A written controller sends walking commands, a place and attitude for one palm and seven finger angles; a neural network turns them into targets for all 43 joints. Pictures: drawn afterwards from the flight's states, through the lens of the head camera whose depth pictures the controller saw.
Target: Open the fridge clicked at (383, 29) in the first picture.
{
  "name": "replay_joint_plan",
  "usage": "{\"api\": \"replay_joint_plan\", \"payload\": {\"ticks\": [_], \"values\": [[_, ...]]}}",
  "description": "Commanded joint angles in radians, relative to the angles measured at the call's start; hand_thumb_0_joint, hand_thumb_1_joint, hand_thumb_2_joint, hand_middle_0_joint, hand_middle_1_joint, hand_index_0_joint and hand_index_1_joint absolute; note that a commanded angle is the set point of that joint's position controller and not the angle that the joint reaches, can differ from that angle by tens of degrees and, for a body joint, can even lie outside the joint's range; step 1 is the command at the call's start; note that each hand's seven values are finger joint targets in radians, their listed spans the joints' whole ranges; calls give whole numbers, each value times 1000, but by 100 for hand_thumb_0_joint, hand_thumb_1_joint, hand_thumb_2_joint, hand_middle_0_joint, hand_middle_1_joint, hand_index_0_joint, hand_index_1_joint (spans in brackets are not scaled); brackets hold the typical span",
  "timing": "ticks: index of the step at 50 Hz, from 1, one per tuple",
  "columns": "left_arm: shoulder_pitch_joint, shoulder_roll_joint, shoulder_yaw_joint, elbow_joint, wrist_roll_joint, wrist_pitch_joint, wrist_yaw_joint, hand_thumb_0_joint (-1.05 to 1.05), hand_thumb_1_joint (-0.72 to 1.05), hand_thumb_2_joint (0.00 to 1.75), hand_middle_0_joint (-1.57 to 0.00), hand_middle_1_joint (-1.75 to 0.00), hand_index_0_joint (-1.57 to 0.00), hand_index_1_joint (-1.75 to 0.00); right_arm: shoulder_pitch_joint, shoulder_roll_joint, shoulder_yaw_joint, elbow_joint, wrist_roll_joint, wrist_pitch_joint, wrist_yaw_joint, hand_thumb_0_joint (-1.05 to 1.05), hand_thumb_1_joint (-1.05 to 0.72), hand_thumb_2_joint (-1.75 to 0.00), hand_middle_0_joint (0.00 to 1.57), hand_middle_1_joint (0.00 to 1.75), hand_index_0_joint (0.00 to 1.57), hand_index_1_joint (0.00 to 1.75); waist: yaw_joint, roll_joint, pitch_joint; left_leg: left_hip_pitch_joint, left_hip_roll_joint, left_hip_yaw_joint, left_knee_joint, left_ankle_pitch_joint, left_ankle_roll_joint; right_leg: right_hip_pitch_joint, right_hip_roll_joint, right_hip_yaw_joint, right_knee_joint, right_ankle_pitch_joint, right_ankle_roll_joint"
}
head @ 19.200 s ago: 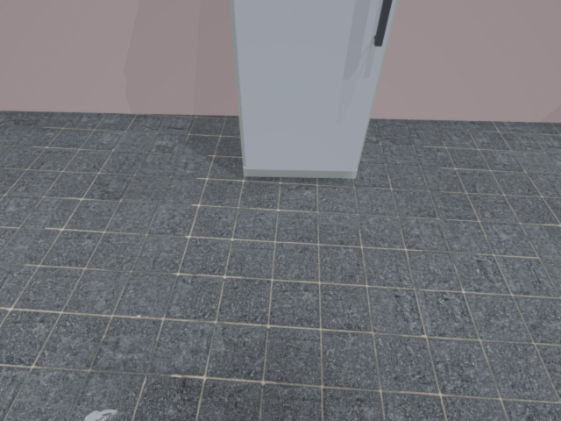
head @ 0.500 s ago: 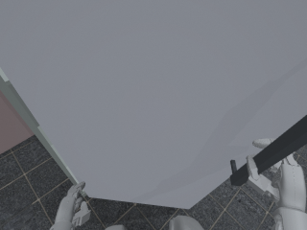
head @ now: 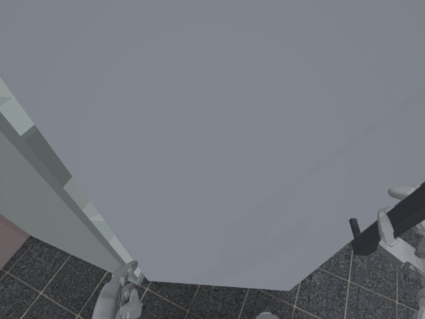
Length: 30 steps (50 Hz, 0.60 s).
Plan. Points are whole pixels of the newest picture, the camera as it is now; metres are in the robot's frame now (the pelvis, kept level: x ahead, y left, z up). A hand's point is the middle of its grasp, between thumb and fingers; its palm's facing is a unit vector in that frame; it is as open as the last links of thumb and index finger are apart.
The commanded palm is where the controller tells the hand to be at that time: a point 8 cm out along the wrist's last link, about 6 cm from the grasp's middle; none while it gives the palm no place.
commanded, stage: stop walking and hold the door back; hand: right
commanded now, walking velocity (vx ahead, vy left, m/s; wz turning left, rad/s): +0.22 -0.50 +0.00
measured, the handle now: out of the picture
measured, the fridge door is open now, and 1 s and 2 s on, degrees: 72 67 73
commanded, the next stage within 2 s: loosen the grip on the handle in 1.34 s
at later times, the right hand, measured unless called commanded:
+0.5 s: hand (388, 234) +0.24 -0.23 +0.12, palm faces +0.41 +0.88 -0.24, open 6.0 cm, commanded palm +0.21 -0.29 +0.12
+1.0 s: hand (380, 204) +0.28 -0.24 +0.12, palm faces +0.42 +0.87 -0.27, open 6.3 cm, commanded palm +0.22 -0.29 +0.12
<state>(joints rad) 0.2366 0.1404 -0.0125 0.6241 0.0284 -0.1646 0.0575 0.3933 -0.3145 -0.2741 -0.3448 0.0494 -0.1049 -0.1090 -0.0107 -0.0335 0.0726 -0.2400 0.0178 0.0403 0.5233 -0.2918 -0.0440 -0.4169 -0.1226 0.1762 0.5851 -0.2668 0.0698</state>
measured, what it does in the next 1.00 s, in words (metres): walks backwards: right foot, then left foot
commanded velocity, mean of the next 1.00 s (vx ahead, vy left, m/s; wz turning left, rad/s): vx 0.14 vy -0.10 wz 0.00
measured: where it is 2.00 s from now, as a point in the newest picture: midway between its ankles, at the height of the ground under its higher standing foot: outside the picture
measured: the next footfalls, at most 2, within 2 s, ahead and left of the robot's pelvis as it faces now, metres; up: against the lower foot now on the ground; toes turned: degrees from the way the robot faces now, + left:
right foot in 0.48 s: -0.12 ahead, -0.07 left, +0.00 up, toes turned -15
left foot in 0.80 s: -0.01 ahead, +0.17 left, +0.00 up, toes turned -2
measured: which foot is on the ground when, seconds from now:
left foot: down 0.00-0.48, up 0.50-0.78, down 0.80-1.00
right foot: up 0.00-0.46, down 0.48-0.80, up 0.82-1.00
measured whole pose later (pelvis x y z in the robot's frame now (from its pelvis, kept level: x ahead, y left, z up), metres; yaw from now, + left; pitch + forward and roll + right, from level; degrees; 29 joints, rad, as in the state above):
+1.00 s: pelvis -0.09 +0.05 +0.00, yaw -5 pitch -2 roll +0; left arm 0.20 0.30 0.01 0.72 -0.03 -0.08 0.09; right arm -0.35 -0.42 -0.39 0.47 0.03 -0.20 -0.05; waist 0.10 -0.01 0.16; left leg -0.27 0.03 0.04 0.58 -0.27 0.00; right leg -0.46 -0.04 -0.02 1.00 -0.42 0.02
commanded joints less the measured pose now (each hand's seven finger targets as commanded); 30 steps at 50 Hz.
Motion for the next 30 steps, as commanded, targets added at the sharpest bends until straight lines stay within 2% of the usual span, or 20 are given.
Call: {"api": "replay_joint_plan", "payload": {"ticks": [1,2,3,4,5,6,9,10,12,13,19,21,22,23,24,25,26,27,28,30], "values": [[-105,124,85,-91,0,-46,32,0,90,90,-20,-30,-20,-30,-160,-252,-188,-157,-32,-81,-40,0,-90,-90,45,140,45,140,-4,299,-236,38,420,-405,-233,243,202,-179,156,-96,766,-343,-21],[-130,129,74,-90,0,-45,40,0,90,90,-20,-30,-20,-30,-331,-184,-91,-148,-30,-74,-34,0,-90,-90,45,140,45,140,9,247,-206,48,395,-367,-195,303,186,-200,136,-88,826,-276,-18],[-139,130,54,-65,-4,-37,50,0,90,90,-20,-30,-20,-30,-450,-225,-135,-34,-29,-84,-49,0,-90,-90,45,140,45,140,16,166,-189,76,354,-243,-155,413,173,-204,112,-110,834,-197,-6],[-134,144,47,-52,-10,-24,59,0,90,90,-20,-30,-20,-30,-481,-266,-178,103,-26,-92,-63,0,-90,-90,45,140,45,140,16,141,-197,108,327,-167,-133,490,149,-183,114,-120,767,-163,-1],[-130,171,56,-49,-18,-9,68,0,90,90,-20,-30,-20,-30,-547,-301,-182,174,-25,-97,-71,0,-90,-90,45,140,45,140,16,146,-195,129,330,-163,-118,534,134,-149,116,-127,666,-147,-6],[-145,174,54,-66,-20,0,74,0,90,90,-20,-30,-20,-30,-561,-272,-148,209,-20,-107,-70,0,-90,-90,45,140,45,140,6,158,-196,160,329,-148,-124,550,117,-130,131,-146,601,-133,-18],[-143,207,54,-74,-24,21,60,0,90,90,-20,-30,-20,-30,-720,-258,-92,304,-10,-131,-61,0,-90,-90,45,140,45,140,-14,226,-187,172,349,-192,-212,362,102,-101,143,-176,458,-108,-34],[-133,225,65,-70,-26,28,57,0,90,90,-20,-30,-20,-30,-790,-279,-92,329,-9,-136,-61,0,-90,-90,45,140,45,140,-11,217,-180,179,360,-215,-237,274,108,-94,135,-180,405,-108,-35],[-141,222,57,-83,-29,34,45,0,90,90,-20,-30,-20,-30,-903,-245,-39,359,-12,-148,-55,0,-90,-90,45,140,45,140,-23,205,-187,180,367,-241,-291,139,117,-70,137,-199,320,-119,-47],[-129,228,58,-79,-30,38,42,0,90,90,-20,-30,-20,-30,-938,-275,-62,401,-16,-150,-58,0,-90,-90,45,140,45,140,-27,215,-197,190,369,-248,-311,95,121,-60,135,-210,273,-129,-52],[-90,220,53,-67,-35,52,33,0,90,90,-20,-30,-20,-30,-1199,-341,-72,576,-37,-160,-51,0,-90,-90,45,140,45,140,-30,195,-302,190,339,-229,-340,-207,162,86,156,-299,10,-223,-95],[-53,220,52,-56,-35,58,34,0,90,90,-20,-30,-20,-30,-1263,-344,-62,643,-37,-166,-43,0,-90,-90,45,140,45,140,5,123,-332,96,267,-151,-280,-277,124,261,173,-336,-165,-165,-115],[-27,227,52,-59,-37,58,36,0,90,90,-20,-30,-20,-30,-1335,-314,-17,664,-37,-177,-30,0,-90,-90,45,140,45,140,31,64,-329,-7,215,-102,-206,-330,89,365,151,-311,-229,-177,-137],[-11,249,57,-64,-34,52,38,0,90,90,-20,-30,-20,-30,-1387,-297,0,679,-37,-189,-21,0,-90,-90,45,140,45,140,43,-87,-297,-147,126,-36,-45,-339,52,426,40,-151,-325,-300,-190],[-14,276,61,-62,-38,41,39,0,90,90,-20,-30,-20,-30,-1455,-275,14,699,-35,-192,-13,0,-90,-90,45,140,45,140,45,-330,-231,-328,-16,116,267,-246,7,451,-167,121,-435,-426,-266],[-64,240,47,-76,-45,27,45,0,90,90,-20,-30,-20,-30,-1538,-264,35,669,-22,-192,-15,0,-90,-90,45,140,45,140,38,-397,-206,-432,-16,54,524,-246,29,426,-304,318,-478,-398,-338],[-47,246,49,-35,-50,33,51,0,90,90,-20,-30,-20,-30,-1554,-385,-43,744,-61,-188,-25,0,-90,-90,45,140,45,140,30,-276,-172,-496,24,-55,612,-163,42,402,-301,321,-453,-315,-348],[-35,262,58,-18,-62,42,52,0,90,90,-20,-30,-20,-30,-1512,-384,-47,872,-66,-170,-13,0,-90,-90,45,140,45,140,16,-151,-166,-487,43,-66,631,-104,36,364,-258,210,-402,-301,-329],[-18,256,57,-18,-69,50,54,0,90,90,-20,-30,-20,-30,-1533,-305,23,910,-58,-154,6,0,-90,-90,45,140,45,140,21,-122,-168,-474,49,-37,617,-73,29,366,-212,108,-360,-225,-312],[15,252,52,-17,-72,50,62,0,90,90,-20,-30,-20,-30,-1563,-256,69,913,-42,-143,33,0,-90,-90,45,140,45,140,20,-100,-197,-440,51,2,541,-35,20,415,-174,17,-320,-19,-288]]}}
